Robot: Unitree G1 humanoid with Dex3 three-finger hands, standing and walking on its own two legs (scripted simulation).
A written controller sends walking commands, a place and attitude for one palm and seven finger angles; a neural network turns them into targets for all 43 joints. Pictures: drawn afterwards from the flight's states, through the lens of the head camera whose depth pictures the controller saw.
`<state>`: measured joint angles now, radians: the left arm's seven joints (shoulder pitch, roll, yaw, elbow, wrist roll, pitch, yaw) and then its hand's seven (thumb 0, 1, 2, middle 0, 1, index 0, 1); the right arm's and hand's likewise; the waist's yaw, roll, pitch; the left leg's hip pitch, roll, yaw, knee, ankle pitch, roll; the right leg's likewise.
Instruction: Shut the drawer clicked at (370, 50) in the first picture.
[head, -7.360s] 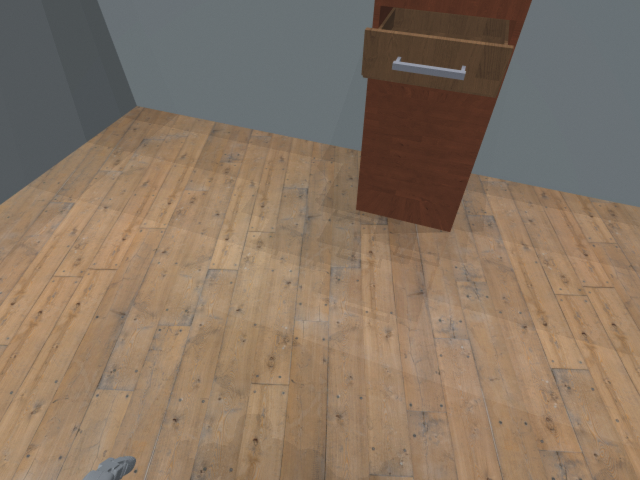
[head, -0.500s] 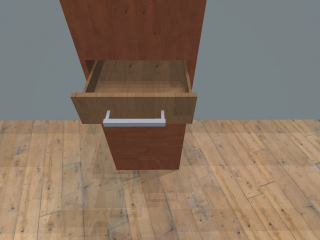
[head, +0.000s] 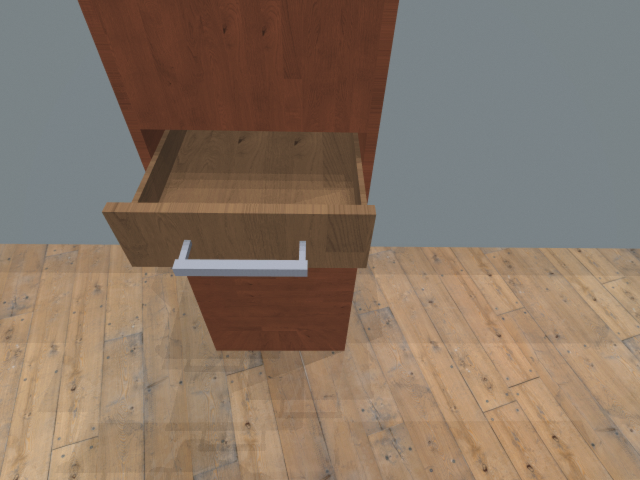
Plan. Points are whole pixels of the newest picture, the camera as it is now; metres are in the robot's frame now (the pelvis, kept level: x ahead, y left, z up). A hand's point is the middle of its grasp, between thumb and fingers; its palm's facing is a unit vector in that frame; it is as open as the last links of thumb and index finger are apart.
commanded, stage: shuffle to correct the standing spot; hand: left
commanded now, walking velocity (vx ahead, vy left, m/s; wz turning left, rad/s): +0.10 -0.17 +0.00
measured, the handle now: (243, 257) +0.42 +0.14 +0.02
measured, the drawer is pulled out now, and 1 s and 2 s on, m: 0.20 0.20 0.20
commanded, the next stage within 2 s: come to a stop and stand still in 0.14 s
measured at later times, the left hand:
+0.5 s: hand out of the picture +0.00 +0.11 -0.19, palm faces +0.04 -0.99 -0.12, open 7.4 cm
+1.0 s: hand out of the picture +0.10 +0.15 -0.17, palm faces -0.01 -0.97 -0.25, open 7.4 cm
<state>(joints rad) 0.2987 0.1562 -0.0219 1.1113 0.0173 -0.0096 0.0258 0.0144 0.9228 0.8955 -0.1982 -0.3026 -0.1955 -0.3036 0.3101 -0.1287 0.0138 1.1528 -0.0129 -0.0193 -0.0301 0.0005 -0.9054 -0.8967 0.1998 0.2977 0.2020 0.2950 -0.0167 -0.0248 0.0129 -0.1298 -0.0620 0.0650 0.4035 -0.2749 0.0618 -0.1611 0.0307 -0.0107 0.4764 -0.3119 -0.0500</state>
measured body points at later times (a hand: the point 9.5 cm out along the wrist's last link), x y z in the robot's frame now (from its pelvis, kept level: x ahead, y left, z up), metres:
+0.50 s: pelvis +0.06 -0.04 -0.01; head +0.09 -0.02 +0.44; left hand +0.00 +0.16 -0.18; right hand +0.15 -0.26 -0.15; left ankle +0.10 +0.05 -0.74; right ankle -0.03 -0.09 -0.74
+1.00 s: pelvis +0.05 -0.04 -0.01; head +0.02 -0.04 +0.44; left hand +0.10 +0.20 -0.15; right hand +0.07 -0.28 -0.16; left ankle +0.10 +0.05 -0.74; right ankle +0.00 -0.13 -0.74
